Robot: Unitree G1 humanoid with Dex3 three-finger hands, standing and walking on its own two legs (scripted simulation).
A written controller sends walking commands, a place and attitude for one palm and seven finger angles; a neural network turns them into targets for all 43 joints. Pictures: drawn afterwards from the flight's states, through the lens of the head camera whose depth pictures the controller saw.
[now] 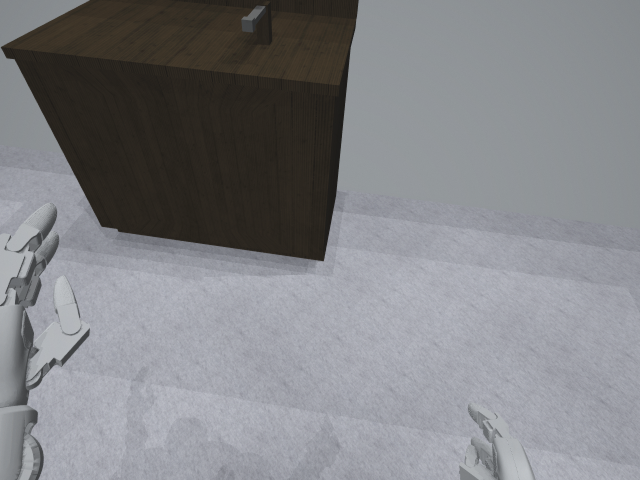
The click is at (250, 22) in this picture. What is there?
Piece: tap's lever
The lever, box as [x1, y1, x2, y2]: [241, 16, 254, 31]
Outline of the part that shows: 244,16 241,19 242,30 253,31 254,17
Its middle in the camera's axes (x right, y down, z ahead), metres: -0.19 -0.55 +0.99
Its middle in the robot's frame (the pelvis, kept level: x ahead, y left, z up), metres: +1.11 +0.26 +0.13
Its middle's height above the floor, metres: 0.90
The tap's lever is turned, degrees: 0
